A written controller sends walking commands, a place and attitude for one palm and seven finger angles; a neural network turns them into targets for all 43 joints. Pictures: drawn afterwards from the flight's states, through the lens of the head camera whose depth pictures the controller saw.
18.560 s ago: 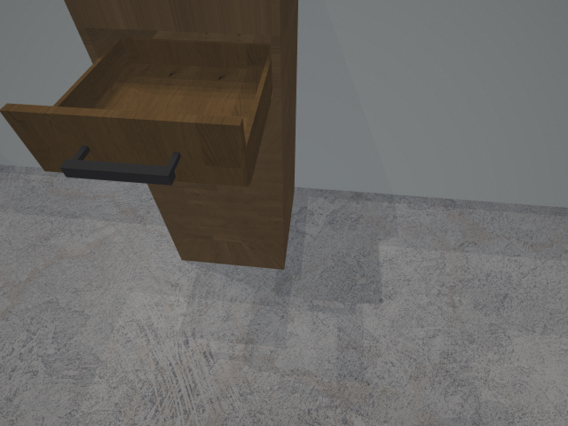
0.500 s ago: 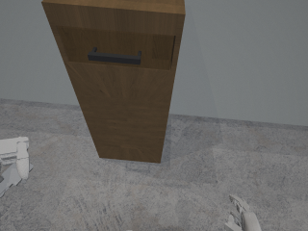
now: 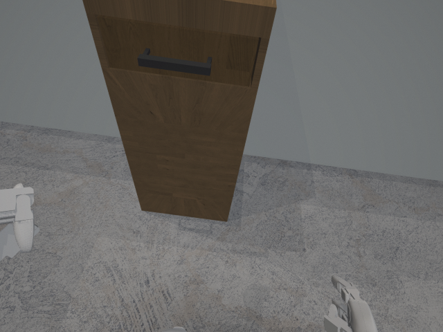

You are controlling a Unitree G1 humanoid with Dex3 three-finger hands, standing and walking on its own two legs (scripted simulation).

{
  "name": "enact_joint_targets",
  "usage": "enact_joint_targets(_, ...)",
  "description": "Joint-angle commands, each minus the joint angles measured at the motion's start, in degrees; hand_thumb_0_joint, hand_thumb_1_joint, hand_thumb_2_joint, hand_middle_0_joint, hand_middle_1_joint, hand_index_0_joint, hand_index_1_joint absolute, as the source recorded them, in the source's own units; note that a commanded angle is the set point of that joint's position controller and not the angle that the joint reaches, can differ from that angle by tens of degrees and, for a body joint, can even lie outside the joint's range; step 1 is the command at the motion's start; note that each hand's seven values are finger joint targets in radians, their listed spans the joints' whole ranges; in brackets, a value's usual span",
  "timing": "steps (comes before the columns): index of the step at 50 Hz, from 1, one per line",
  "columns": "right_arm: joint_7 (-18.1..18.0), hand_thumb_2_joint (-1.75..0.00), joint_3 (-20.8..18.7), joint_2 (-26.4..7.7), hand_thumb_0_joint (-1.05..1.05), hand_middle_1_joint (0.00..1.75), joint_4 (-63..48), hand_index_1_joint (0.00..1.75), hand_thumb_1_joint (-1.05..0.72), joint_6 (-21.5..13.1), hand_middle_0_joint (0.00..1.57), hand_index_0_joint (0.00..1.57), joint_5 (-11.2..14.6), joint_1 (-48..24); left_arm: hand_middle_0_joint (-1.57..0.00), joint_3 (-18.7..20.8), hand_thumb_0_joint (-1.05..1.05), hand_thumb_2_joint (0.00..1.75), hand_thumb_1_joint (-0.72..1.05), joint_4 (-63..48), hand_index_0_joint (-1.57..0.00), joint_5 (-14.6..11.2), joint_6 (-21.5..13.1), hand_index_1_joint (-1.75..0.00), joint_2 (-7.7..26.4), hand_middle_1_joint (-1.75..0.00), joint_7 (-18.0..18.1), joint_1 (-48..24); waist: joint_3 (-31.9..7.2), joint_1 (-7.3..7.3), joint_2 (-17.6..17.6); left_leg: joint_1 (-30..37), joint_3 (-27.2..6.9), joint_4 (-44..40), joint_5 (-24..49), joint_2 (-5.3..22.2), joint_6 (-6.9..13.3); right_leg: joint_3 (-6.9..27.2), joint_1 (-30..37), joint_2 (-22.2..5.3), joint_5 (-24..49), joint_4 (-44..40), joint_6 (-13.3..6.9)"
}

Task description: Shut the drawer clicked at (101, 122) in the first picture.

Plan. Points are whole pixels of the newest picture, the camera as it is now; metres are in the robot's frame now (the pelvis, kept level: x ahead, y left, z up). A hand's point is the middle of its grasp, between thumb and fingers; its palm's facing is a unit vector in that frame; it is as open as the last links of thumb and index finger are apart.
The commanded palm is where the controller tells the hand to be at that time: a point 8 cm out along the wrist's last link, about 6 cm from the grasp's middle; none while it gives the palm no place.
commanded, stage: step back with the hand held close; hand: left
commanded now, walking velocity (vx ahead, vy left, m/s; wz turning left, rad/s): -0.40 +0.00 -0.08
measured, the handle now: (176, 60) +0.70 +0.15 +0.11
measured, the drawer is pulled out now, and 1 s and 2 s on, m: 0.00 0.00 0.00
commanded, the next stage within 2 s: stop stepping back and stand still in 0.16 s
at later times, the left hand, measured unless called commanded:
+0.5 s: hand out of the picture +0.11 +0.18 +0.18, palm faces +0.26 -0.85 -0.46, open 3.2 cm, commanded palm +0.06 +0.23 +0.19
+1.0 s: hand out of the picture +0.07 +0.22 +0.17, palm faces +0.31 -0.86 -0.41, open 3.2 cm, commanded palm +0.01 +0.26 +0.19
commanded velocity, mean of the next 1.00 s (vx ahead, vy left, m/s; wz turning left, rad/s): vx -0.02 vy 0.02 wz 0.00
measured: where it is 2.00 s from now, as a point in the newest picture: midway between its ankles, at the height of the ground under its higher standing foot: outside the picture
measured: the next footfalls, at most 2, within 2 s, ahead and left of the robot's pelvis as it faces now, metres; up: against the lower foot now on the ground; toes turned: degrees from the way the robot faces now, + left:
right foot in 0.28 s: -0.12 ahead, -0.13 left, +0.00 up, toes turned -7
left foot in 0.52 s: -0.04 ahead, +0.09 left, +0.00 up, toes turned -5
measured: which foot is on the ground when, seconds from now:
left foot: down 0.00-0.30, up 0.32-0.50, down 0.52-1.00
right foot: up 0.00-0.26, down 0.28-1.00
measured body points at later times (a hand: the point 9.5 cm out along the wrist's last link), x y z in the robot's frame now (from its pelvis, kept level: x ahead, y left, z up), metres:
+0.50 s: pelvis -0.10 -0.03 +0.01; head -0.11 -0.03 +0.46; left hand +0.09 +0.23 +0.20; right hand +0.00 -0.31 -0.07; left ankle -0.07 +0.09 -0.72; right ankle -0.16 -0.13 -0.73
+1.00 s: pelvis -0.14 -0.01 +0.01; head -0.14 +0.00 +0.46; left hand +0.04 +0.26 +0.19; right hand +0.01 -0.23 -0.07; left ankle -0.08 +0.10 -0.73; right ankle -0.16 -0.13 -0.73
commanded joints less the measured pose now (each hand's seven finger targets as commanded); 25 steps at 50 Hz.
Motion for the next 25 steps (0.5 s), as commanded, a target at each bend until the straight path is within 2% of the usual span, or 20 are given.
enact_joint_targets(1,0.48,-0.9,-3.3,-8.22,0.0,0.3,-7.27,0.3,-0.9,-6.52,0.2,0.2,-0.9,-2.5,-1.4,4.74,0.0,0.9,0.9,-14.06,-1.4,-1.79,-3.21,-1.6,5.45,-1.6,1.03,2.33,-9.22,1.67,9.52,7.47,-14.74,-18.09,5.38,17.65,6.63,0.61,1.62,-1.45,-10.09,8.75,0.05)
enact_joint_targets(3,1.02,-0.9,-2.57,-7.9,0.0,0.3,-6.25,0.3,-0.9,-7.43,0.2,0.2,-0.82,-1.92,-1.4,1.86,0.0,0.9,0.9,-15.04,-1.4,-2.02,-2.98,-1.6,3.97,-1.6,0.61,2.79,-11.65,1.71,11.53,16.22,-11.49,-16.64,14.7,16.16,5.25,-1.53,0.81,-1.62,-10.92,1.59,0.41)
enact_joint_targets(4,1.27,-0.9,-2.39,-8.04,0.0,0.3,-5.64,0.3,-0.9,-7.81,0.2,0.2,-0.9,-1.76,-1.4,1.24,0.0,0.9,0.9,-15.61,-1.4,-2.06,-2.92,-1.6,4.13,-1.6,0.32,1.68,-12.16,1.57,12.77,18.78,-10.94,-16.96,15.74,16.03,4.97,-2.1,0.85,-1.47,-11.24,-1.19,0.57)
enact_joint_targets(6,1.41,-0.9,-2.12,-8.22,0.0,0.3,-4.63,0.3,-0.9,-8.28,0.2,0.2,-1.32,-1.79,-1.4,1.2,0.0,0.9,0.9,-15.91,-1.4,-2.1,-2.53,-1.6,4.88,-1.6,0.16,-0.05,-13.21,1.55,14.79,22.36,-10.16,-17.12,18.11,15.45,4.29,-3.04,2.16,-0.92,-10.23,-7.16,0.56)
enact_joint_targets(7,1.32,-0.9,-2.12,-8.19,0.0,0.3,-4.44,0.3,-0.9,-8.34,0.2,0.2,-1.59,-1.8,-1.4,2.4,0.0,0.9,0.9,-15.81,-1.4,-2.06,-2.39,-1.6,6.01,-1.6,0.26,0.42,-13.75,1.68,16.19,23.64,-9.88,-16.9,21.04,15.11,4.06,-3.35,3.28,-0.95,-8.8,-10.63,0.42)
enact_joint_targets(8,1.41,-0.9,-1.93,-8.04,0.0,0.3,-4.39,0.3,-0.9,-8.1,0.2,0.2,-1.57,-1.88,-1.4,2.25,0.0,0.9,0.9,-15.03,-1.4,-2.37,-2.09,-1.6,5.67,-1.6,-0.09,1.05,-14.52,1.69,16.85,24.06,-8.66,-17.31,21.41,14.46,3.29,-4.18,4.74,-0.49,-7.92,-12.65,0.33)
enact_joint_targets(9,1.4,-0.9,-1.9,-7.9,0.0,0.3,-4.87,0.3,-0.9,-7.74,0.2,0.2,-1.62,-2.47,-1.4,3.27,0.0,0.9,0.9,-15.23,-1.4,-2.88,-2.11,-1.6,6.79,-1.6,-0.33,1.1,-15.07,1.99,16.61,23.44,-7.59,-17.82,19.8,14.45,2.67,-4.66,7.33,-0.68,-6.54,-16.18,0.17)
enact_joint_targets(11,1.5,-0.9,-1.84,-7.88,0.0,0.3,-6.23,0.3,-0.9,-6.24,0.2,0.2,-1.32,-3.21,-1.4,5.28,0.0,0.9,0.9,-14.99,-1.4,-3.7,-2.29,-1.6,8.37,-1.6,-1.02,2.65,-14.54,2.42,15.21,19.24,-4.59,-17.91,12.68,12.56,0.62,-6.16,13.29,-1.08,-0.19,-23.92,-0.36)
enact_joint_targets(12,1.58,-0.9,-1.93,-7.78,0.0,0.3,-7.19,0.3,-0.9,-5.31,0.2,0.2,-1.33,-3.94,-1.4,7.56,0.0,0.9,0.9,-14.97,-1.4,-3.81,-2.46,-1.6,10.54,-1.6,-1.34,4.98,-14.6,2.76,13.58,17.55,-3.43,-16.66,9.89,11.22,-0.47,-5.59,15.02,-2.59,3.51,-27.84,-0.57)
enact_joint_targets(13,1.62,-0.9,-1.55,-7.22,0.0,0.3,-8.06,0.3,-0.9,-4.33,0.2,0.2,-0.83,-4.85,-1.4,7.5,0.0,0.9,0.9,-14.75,-1.4,-4.37,-2.78,-1.6,10.46,-1.6,-1.8,4.97,-12.46,2.63,9.12,16.74,-0.08,-13.47,4.25,8.47,-2.23,-4.04,13.19,-5.44,5.85,-31.43,-1.2)
enact_joint_targets(14,1.52,-0.9,-1.37,-6.98,0.0,0.3,-8.97,0.3,-0.9,-3.4,0.2,0.2,-0.16,-5.32,-1.4,9.07,0.0,0.9,0.9,-13.75,-1.4,-4.47,-2.65,-1.6,12.1,-1.6,-1.53,6.08,-11.08,2.35,0.56,16.85,4.63,-3.83,-5.75,3.35,-4.43,1.07,6.88,-11.63,7.45,-33.99,-3.3)
enact_joint_targets(15,1.28,-0.9,-1.86,-6.85,0.0,0.3,-9.28,0.3,-0.9,-3.12,0.2,0.2,1.08,-5.09,-1.4,7.19,0.0,0.9,0.9,-12.61,-1.4,-4.73,-1.73,-1.6,10.47,-1.6,-1.04,6.18,-9.46,2.19,-8.94,14.58,4.87,9.81,-8.76,-1.38,-5.58,10.06,-1.57,-19.96,-1.58,-37.25,-6.23)
enact_joint_targets(16,1.08,-0.9,-2.27,-7.21,0.0,0.3,-8.8,0.3,-0.9,-2.77,0.2,0.2,1.32,-5.73,-1.4,8.26,0.0,0.9,0.9,-10.79,-1.4,-4.22,-0.19,-1.6,9.96,-1.6,-0.19,7.12,-7.11,3.11,-11.61,4.91,0.56,19.28,-10.6,-1.3,-4.64,13.35,0.4,-23.26,5.23,-34.49,-9.09)
enact_joint_targets(17,0.96,-0.9,-1.71,-6.89,0.0,0.3,-8.46,0.3,-0.9,-2.38,0.2,0.2,1.22,-5.62,-1.4,9.5,0.0,0.9,0.9,-9.8,-1.4,-4.14,1.0,-1.6,10.05,-1.6,0.52,7.1,-8.61,2.11,-7.61,0.77,-0.64,22.42,-11.26,-0.45,-4.35,12.08,4.15,-23.67,13.63,-30.55,-10.86)
enact_joint_targets(18,0.71,-0.9,-0.48,-5.29,0.0,0.3,-8.01,0.3,-0.9,-1.85,0.2,0.2,1.37,-5.13,-1.4,7.03,0.0,0.9,0.9,-9.06,-1.4,-3.66,1.61,-1.6,7.71,-1.6,0.97,6.72,-8.0,0.88,-5.06,-1.78,-1.83,18.62,-10.25,1.83,-3.85,7.62,10.04,-22.34,19.42,-26.65,-10.22)
enact_joint_targets(19,0.26,-0.9,-0.03,-5.22,0.0,0.3,-8.46,0.3,-0.9,-1.83,0.2,0.2,1.52,-5.97,-1.4,6.33,0.0,0.9,0.9,-7.38,-1.4,-2.9,2.06,-1.6,7.0,-1.6,1.47,5.92,-6.5,0.64,-4.28,-0.94,0.14,12.26,-9.24,2.29,-3.47,5.6,11.68,-20.17,20.96,-25.84,-8.63)
enact_joint_targets(20,-0.36,-0.9,-0.14,-6.14,0.0,0.3,-8.59,0.3,-0.9,-2.33,0.2,0.2,1.76,-6.28,-1.4,4.46,0.0,0.9,0.9,-7.06,-1.4,-2.63,2.32,-1.6,6.05,-1.6,1.79,3.83,-4.53,0.59,-3.61,2.2,1.49,7.0,-8.03,1.9,-2.92,5.17,10.48,-19.24,19.07,-26.18,-7.5)
enact_joint_targets(22,-0.99,-0.9,-0.78,-7.75,0.0,0.3,-7.62,0.3,-0.9,-3.84,0.2,0.2,1.82,-5.21,-1.4,3.26,0.0,0.9,0.9,-6.81,-1.4,-2.2,2.37,-1.6,6.36,-1.6,2.35,0.26,-3.01,0.53,-6.0,9.1,2.54,-4.49,-4.41,1.65,-1.79,3.65,9.4,-17.9,11.5,-26.45,-5.1)
enact_joint_targets(23,-1.14,-0.9,-0.99,-8.13,0.0,0.3,-7.3,0.3,-0.9,-4.64,0.2,0.2,1.77,-4.1,-1.4,2.68,0.0,0.9,0.9,-6.36,-1.4,-1.97,2.11,-1.6,5.61,-1.6,2.42,0.57,-2.75,1.0,-3.97,12.33,1.82,-9.11,-3.05,1.96,-0.87,3.23,9.27,-16.17,9.39,-25.53,-3.79)
enact_joint_targets(25,-1.27,-0.9,-1.61,-9.5,0.0,0.3,-7.87,0.3,-0.9,-5.69,0.2,0.2,1.78,-3.63,-1.4,1.47,0.0,0.9,0.9,-7.88,-1.4,-1.55,1.13,-1.6,5.22,-1.6,2.23,0.09,-3.35,1.62,0.67,16.04,-1.26,-11.27,5.13,4.75,0.58,2.02,10.8,-11.05,12.67,-23.35,-0.78)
